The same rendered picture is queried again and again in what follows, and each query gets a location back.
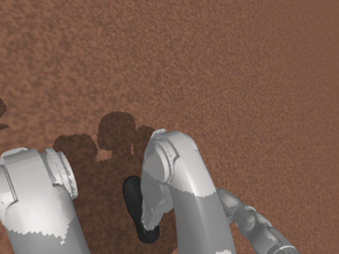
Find right robot hand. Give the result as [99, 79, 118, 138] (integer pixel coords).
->
[216, 188, 245, 224]

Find right robot foot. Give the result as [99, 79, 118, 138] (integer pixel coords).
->
[122, 176, 160, 244]

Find right robot arm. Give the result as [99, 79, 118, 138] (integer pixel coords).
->
[232, 205, 301, 254]

